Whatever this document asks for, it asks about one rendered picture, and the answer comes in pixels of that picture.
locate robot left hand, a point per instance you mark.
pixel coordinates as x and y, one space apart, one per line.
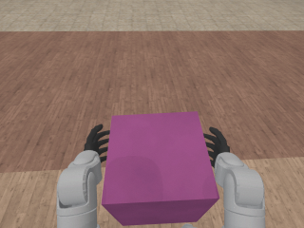
93 143

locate robot left forearm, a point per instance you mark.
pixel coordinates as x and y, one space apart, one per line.
76 192

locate robot right hand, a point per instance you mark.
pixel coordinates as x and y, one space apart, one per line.
219 144

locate carton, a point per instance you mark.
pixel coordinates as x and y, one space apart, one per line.
158 169

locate robot right forearm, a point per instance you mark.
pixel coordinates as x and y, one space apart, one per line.
243 192

